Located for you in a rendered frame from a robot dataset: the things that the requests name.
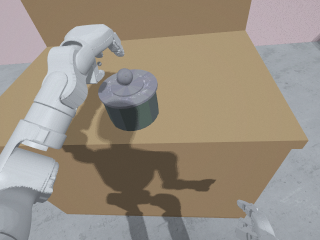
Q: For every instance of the knob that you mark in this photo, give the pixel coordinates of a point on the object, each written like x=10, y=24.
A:
x=124, y=76

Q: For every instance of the pot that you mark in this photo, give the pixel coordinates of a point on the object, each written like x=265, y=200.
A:
x=134, y=118

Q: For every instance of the robot left forearm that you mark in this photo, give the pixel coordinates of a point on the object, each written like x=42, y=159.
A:
x=62, y=91

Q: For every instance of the robot left upper arm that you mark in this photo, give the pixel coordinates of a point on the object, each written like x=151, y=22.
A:
x=26, y=178

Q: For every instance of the lid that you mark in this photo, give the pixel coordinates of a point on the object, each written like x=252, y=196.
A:
x=123, y=96

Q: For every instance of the right robot hand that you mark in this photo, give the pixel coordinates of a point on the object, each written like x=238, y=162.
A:
x=258, y=227

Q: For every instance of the left robot hand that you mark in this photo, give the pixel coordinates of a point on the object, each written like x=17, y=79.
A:
x=99, y=37

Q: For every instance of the table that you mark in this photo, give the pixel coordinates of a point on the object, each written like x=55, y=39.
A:
x=223, y=128

